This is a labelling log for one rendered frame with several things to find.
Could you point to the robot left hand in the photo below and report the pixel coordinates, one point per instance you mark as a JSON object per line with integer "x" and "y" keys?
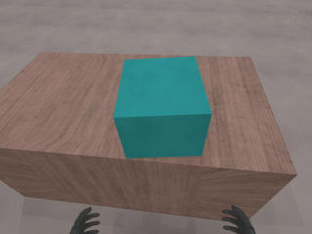
{"x": 80, "y": 224}

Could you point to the carton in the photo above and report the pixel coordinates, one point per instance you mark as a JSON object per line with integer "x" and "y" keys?
{"x": 162, "y": 109}

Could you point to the pedestal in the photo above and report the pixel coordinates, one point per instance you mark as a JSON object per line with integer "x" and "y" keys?
{"x": 59, "y": 141}

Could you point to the robot right hand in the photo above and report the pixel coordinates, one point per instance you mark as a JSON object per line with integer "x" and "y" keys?
{"x": 242, "y": 221}

